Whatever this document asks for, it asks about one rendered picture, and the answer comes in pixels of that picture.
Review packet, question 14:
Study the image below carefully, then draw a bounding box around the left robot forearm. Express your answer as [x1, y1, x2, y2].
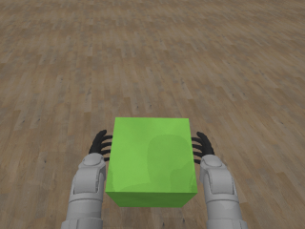
[60, 153, 106, 229]

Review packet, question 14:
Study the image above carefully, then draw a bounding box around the right robot forearm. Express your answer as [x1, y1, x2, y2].
[199, 155, 249, 229]

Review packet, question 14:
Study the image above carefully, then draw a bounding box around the right robot hand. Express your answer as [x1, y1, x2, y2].
[191, 132, 214, 164]

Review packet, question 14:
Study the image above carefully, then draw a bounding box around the carton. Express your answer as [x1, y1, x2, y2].
[105, 117, 198, 208]

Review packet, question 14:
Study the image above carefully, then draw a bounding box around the left robot hand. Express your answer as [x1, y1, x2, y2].
[89, 130, 113, 162]

